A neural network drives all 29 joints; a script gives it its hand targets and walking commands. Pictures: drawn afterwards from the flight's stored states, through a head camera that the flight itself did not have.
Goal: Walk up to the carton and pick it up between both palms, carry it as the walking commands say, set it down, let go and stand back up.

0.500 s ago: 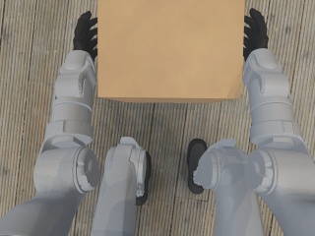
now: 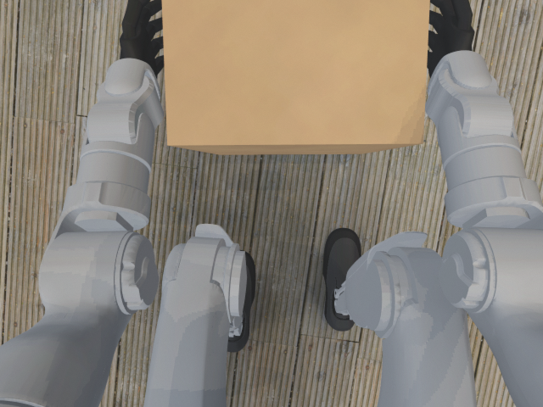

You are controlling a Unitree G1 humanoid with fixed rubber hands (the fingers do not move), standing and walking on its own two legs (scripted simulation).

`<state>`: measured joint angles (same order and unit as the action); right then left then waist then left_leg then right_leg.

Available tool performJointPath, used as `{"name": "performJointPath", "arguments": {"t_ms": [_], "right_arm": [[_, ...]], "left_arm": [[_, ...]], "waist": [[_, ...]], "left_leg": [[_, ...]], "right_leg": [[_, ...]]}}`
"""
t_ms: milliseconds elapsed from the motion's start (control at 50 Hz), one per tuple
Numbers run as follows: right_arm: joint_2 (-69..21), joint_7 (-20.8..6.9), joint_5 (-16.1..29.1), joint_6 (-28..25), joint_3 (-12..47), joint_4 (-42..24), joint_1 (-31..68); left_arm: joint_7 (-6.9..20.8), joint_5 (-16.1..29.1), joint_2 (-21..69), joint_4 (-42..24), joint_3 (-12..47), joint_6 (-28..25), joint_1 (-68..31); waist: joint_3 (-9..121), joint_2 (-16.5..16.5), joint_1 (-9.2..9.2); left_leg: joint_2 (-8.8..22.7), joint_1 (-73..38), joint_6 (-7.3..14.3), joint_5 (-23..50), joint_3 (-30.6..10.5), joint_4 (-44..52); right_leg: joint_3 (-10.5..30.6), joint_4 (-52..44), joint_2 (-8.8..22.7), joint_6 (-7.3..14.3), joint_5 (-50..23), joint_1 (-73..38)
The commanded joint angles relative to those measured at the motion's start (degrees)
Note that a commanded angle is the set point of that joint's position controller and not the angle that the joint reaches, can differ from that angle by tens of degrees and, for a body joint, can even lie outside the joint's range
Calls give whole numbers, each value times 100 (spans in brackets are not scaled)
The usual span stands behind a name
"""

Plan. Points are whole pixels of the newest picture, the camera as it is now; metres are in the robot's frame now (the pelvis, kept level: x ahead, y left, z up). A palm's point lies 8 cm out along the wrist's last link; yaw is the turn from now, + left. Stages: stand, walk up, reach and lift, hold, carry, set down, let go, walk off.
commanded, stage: set down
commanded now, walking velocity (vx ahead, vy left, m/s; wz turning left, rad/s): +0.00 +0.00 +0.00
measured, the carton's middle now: (291, 67) +0.54 +0.00 -0.22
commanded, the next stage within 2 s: none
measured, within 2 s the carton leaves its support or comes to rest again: rests again in 0.32 s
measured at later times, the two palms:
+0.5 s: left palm (147, 64) +0.52 +0.18 -0.15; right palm (442, 62) +0.53 -0.18 -0.15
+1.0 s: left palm (148, 62) +0.52 +0.18 -0.15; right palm (441, 62) +0.53 -0.18 -0.15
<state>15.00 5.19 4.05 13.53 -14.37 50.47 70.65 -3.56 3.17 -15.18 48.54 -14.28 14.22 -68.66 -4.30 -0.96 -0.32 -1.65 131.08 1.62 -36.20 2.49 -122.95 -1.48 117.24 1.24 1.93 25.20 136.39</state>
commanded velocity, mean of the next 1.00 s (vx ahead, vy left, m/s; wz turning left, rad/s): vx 0.00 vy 0.00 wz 0.00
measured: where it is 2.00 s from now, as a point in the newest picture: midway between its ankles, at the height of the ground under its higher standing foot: (287, 306)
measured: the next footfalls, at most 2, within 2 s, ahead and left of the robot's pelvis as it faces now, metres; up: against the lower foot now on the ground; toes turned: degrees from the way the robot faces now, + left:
none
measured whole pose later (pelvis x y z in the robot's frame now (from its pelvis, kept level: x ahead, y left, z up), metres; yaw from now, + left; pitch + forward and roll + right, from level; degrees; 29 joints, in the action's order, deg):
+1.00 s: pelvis -0.02 +0.00 -0.02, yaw +1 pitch +39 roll +1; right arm 17.3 4.3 4.0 11.0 -15.3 60.2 78.6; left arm -0.9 1.9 -17.8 57.8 -15.2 12.3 -77.3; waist -11.3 -0.7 0.0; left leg -1.8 132.0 1.4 -33.9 2.8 -126.7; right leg -1.1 120.9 0.7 2.1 22.8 137.2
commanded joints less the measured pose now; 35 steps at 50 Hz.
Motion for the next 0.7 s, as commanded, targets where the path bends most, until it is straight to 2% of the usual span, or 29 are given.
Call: {"name": "performJointPath", "arguments": {"t_ms": [0, 160, 420, 680], "right_arm": [[-5205, -1286, 586, -248, 2196, -970, 3471], [-5014, -1252, 513, -374, 1984, -741, 3608], [-4954, -1211, 754, -477, 2008, -463, 3838], [-4933, -1246, 590, -440, 1788, -111, 3846]], "left_arm": [[1460, 685, 5006, -1197, 2355, -310, -3812], [1419, 704, 5005, -857, 2231, -403, -3938], [1357, 702, 4703, -623, 2132, -541, -4135], [1540, 576, 4694, -108, 1858, -454, -4055]], "waist": [[7263, 81, -160], [6778, 119, -10], [6558, 24, -162], [5639, -117, -133]], "left_leg": [[-436, -2845, -148, 2200, -112, 1302], [-437, -2680, -150, 1977, -172, 1272], [-386, -2518, -90, 1804, -102, 1137], [-337, -1800, -20, 1218, -91, 1062]], "right_leg": [[8, -243, -643, -125, -1859, -4754], [-20, -193, -619, -68, -1636, -4480], [4, -71, -604, -88, -1535, -4545], [68, -60, -572, -58, -1076, -4295]]}}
